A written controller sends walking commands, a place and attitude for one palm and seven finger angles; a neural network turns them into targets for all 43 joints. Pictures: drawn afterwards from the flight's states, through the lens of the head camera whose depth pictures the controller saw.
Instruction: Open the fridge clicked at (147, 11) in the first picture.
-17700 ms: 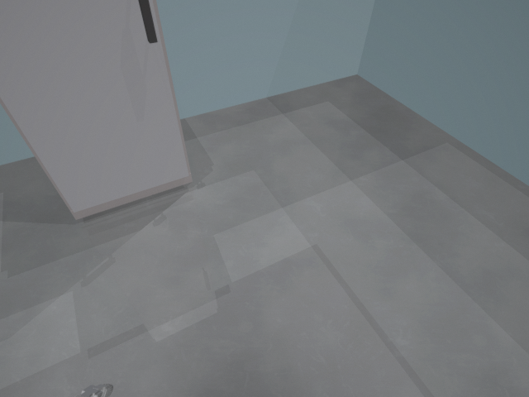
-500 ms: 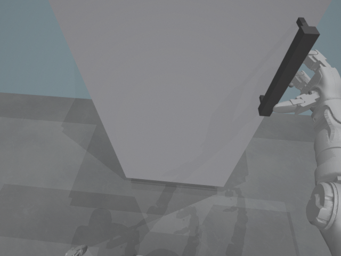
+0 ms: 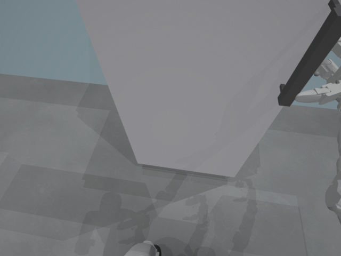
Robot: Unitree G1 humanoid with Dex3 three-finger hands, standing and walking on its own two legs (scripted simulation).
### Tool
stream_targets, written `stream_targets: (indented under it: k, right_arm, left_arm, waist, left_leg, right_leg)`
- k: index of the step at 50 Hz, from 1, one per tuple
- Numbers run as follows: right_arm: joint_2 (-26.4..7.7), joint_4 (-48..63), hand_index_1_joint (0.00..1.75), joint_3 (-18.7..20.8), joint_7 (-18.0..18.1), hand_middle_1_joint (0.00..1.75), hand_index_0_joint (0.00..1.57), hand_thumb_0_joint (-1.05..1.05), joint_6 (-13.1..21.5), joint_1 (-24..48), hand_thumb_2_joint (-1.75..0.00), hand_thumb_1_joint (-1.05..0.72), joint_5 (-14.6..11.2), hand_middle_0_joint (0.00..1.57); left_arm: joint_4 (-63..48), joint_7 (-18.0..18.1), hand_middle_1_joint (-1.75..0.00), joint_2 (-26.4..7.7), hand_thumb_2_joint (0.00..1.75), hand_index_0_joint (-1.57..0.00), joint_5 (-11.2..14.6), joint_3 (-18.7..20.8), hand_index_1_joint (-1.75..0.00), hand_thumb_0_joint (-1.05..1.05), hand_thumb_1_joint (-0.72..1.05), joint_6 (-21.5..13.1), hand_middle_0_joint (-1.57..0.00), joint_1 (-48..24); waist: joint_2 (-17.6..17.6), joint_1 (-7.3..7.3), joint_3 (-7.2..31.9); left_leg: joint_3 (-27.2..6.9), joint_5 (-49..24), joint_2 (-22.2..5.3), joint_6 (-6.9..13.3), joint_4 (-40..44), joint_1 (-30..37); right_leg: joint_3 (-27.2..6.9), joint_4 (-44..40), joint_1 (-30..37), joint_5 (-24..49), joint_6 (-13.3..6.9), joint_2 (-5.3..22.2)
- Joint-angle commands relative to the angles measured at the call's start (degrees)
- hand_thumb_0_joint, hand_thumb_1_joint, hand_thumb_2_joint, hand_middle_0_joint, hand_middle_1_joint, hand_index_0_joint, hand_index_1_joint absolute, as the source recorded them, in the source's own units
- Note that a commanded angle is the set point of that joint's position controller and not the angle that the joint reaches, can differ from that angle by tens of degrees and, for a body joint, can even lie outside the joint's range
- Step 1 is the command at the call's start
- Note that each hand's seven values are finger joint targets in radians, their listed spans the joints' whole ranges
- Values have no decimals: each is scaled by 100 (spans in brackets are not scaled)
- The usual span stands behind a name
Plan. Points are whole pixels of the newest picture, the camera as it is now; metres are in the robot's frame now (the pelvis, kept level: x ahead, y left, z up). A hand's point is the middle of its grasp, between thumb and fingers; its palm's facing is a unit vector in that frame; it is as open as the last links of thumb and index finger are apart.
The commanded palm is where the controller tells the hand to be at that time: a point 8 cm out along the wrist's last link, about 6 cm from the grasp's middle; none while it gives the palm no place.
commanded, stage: slide the fingers in behind the handle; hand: right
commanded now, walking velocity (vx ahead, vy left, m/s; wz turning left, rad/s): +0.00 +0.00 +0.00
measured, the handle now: (305, 60) +0.55 -0.19 +0.16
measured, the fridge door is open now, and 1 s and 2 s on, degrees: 0 0 0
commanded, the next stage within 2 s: move the hooked fingers beside the handle in 0.02 s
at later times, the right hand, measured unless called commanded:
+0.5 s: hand (320, 74) +0.51 -0.21 +0.16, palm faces -0.04 +1.00 -0.01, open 13.8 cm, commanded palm +0.48 -0.26 +0.16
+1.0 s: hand (323, 74) +0.50 -0.21 +0.16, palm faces -0.03 +1.00 -0.02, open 13.9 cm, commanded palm +0.48 -0.27 +0.16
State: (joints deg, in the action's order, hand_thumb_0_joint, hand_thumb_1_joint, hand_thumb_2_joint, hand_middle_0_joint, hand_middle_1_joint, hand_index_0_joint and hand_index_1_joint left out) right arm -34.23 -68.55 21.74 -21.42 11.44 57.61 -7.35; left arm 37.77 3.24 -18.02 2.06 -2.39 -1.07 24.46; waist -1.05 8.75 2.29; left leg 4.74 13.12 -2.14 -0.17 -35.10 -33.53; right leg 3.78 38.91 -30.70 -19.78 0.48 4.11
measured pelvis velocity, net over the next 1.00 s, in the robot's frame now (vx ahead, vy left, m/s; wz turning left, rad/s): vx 0.02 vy -0.01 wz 0.00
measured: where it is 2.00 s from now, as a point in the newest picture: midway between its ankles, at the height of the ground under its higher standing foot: outside the picture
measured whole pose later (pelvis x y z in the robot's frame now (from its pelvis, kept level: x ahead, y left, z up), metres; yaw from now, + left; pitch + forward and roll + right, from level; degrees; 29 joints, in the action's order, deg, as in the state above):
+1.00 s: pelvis +0.02 -0.01 +0.00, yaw +0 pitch +12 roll +1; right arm -31.3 -62.8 21.8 -20.4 10.5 52.3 -7.5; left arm 35.5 2.4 -16.4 1.7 -2.5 -0.1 22.3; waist -1.7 6.7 4.2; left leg 4.3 14.6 -2.3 -0.8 -34.6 -31.5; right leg 4.1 38.2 -28.4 -21.3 0.2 3.8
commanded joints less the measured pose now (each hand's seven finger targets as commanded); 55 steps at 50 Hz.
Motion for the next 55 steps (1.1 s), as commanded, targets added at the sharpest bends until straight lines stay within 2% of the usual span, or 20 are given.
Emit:
stream_targets:
  k: [1,3,6,8,11,13,14,15,16,21,25,29,35,38,40,42,48,50,52,55]
  right_arm:
    - [-1426,1534,120,182,35,120,30,0,475,2792,-30,50,-136,30]
    - [-1159,1360,120,-54,81,120,30,0,411,2865,-30,50,-100,30]
    - [-1493,1186,120,281,218,120,30,0,345,2750,-30,50,-95,30]
    - [-1332,1204,120,133,270,120,30,0,313,2911,-30,50,-39,30]
    - [-1769,1235,120,466,328,120,30,0,395,2736,-30,50,39,30]
    - [-1707,1117,120,421,289,120,30,0,376,2569,-30,50,60,30]
    - [-1583,1142,120,306,257,120,30,0,374,2641,-30,50,40,30]
    - [-1650,1130,120,404,248,120,30,0,402,2584,-30,50,5,30]
    - [-1751,1083,120,448,224,120,30,0,392,2548,-30,50,27,30]
    - [-1490,1384,120,264,131,120,30,0,452,2614,-30,50,-28,30]
    - [-1570,1384,120,337,36,120,30,0,439,2578,-30,50,-117,30]
    - [-1260,1517,120,62,-38,120,30,0,412,2625,-30,50,-98,30]
    - [-877,2024,120,-69,-45,120,30,0,350,2477,-30,50,-306,30]
    - [-988,1717,120,69,33,120,30,0,230,2307,-30,50,-284,30]
    - [-1375,1644,120,355,111,120,30,0,195,2157,-30,50,-228,30]
    - [-1286,1713,120,247,155,120,30,0,187,2232,-30,50,-122,30]
    - [-1303,1891,120,256,68,120,30,0,289,2104,-30,50,-154,30]
    - [-1197,1853,120,181,-16,120,30,0,291,2167,-30,50,-260,30]
    - [-1488,1683,120,353,-81,120,30,0,263,2200,-30,50,-245,30]
    - [-1551,1640,120,307,-105,120,30,0,274,2297,-30,50,-224,30]
  left_arm:
    - [-502,62,-30,-851,90,-20,-38,352,-30,0,90,-205,-20,535]
    - [-459,53,-30,-845,90,-20,-30,336,-30,0,90,-205,-20,539]
    - [-471,61,-30,-898,90,-20,-33,360,-30,0,90,-198,-20,592]
    - [-477,53,-30,-880,90,-20,-40,347,-30,0,90,-225,-20,601]
    - [-496,39,-30,-883,90,-20,-54,354,-30,0,90,-209,-20,648]
    - [-548,43,-30,-876,90,-20,-48,339,-30,0,90,-193,-20,632]
    - [-558,33,-30,-866,90,-20,-44,327,-30,0,90,-196,-20,598]
    - [-571,34,-30,-878,90,-20,-51,333,-30,0,90,-187,-20,634]
    - [-581,38,-30,-884,90,-20,-37,325,-30,0,90,-169,-20,594]
    - [-626,32,-30,-846,90,-20,-44,335,-30,0,90,-165,-20,566]
    - [-614,60,-30,-880,90,-20,-35,348,-30,0,90,-148,-20,574]
    - [-548,57,-30,-850,90,-20,-43,353,-30,0,90,-150,-20,551]
    - [-530,36,-30,-827,90,-20,-58,404,-30,0,90,-149,-20,564]
    - [-482,14,-30,-826,90,-20,-61,388,-30,0,90,-110,-20,517]
    - [-536,25,-30,-859,90,-20,-64,379,-30,0,90,-83,-20,498]
    - [-595,12,-30,-805,90,-20,-67,357,-30,0,90,-70,-20,433]
    - [-667,19,-30,-800,90,-20,-49,369,-30,0,90,-41,-20,402]
    - [-669,32,-30,-801,90,-20,-45,362,-30,0,90,-43,-20,392]
    - [-634,61,-30,-844,90,-20,-30,344,-30,0,90,-31,-20,368]
    - [-638,91,-30,-841,90,-20,-16,327,-30,0,90,-40,-20,335]
  waist:
    - [-597,-56,2555]
    - [-572,34,2151]
    - [-124,-1,2189]
    - [-283,38,2122]
    - [-283,-77,2395]
    - [-136,-94,2256]
    - [-302,-55,2173]
    - [-109,-83,2196]
    - [-190,-95,2172]
    - [-496,-75,2357]
    - [-262,-75,2351]
    - [-671,-61,2379]
    - [-639,-99,2698]
    - [-407,-116,2298]
    - [-217,-222,2212]
    - [-477,-213,2225]
    - [-381,-241,2536]
    - [-266,-174,2426]
    - [-132,-168,2303]
    - [-197,-127,2128]
  left_leg:
    - [-332,-1316,261,102,213,1533]
    - [-282,-1006,271,102,271,1249]
    - [-296,-995,278,80,287,1430]
    - [-289,-917,266,79,289,1296]
    - [-337,-1259,269,83,208,1582]
    - [-312,-1314,266,86,195,1578]
    - [-322,-1304,266,87,206,1515]
    - [-301,-1370,274,102,185,1601]
    - [-321,-1388,270,93,176,1593]
    - [-273,-1494,295,117,141,1403]
    - [-273,-1600,297,118,133,1532]
    - [-233,-1584,301,137,129,1247]
    - [-136,-1962,335,143,67,1256]
    - [-136,-1912,330,122,114,1294]
    - [-151,-1960,304,146,93,1565]
    - [-191,-2020,283,133,76,1568]
    - [-213,-2260,287,132,50,1756]
    - [-222,-2248,285,131,85,1798]
    - [-248,-2129,273,110,113,1823]
    - [-291,-1949,242,103,159,1760]
  right_leg:
    - [-317,-490,847,1276,-205,-313]
    - [-343,-544,749,1012,-194,-301]
    - [-352,-575,609,979,-224,-282]
    - [-342,-582,616,916,-211,-292]
    - [-308,-523,608,1210,-220,-298]
    - [-300,-544,517,1209,-208,-292]
    - [-283,-542,532,1185,-199,-298]
    - [-291,-526,514,1263,-219,-291]
    - [-283,-530,485,1242,-204,-289]
    - [-312,-477,867,1539,-182,-273]
    - [-304,-459,809,1587,-209,-270]
    - [-370,-429,1114,1820,-157,-257]
    - [-448,-337,1639,2831,-108,-190]
    - [-412,-399,1296,2470,-120,-208]
    - [-364,-445,999,2258,-169,-248]
    - [-325,-460,982,2224,-163,-281]
    - [-323,-422,1178,2479,-159,-264]
    - [-287,-416,1109,2310,-192,-266]
    - [-283,-466,910,1985,-202,-282]
    - [-251,-472,787,1718,-237,-303]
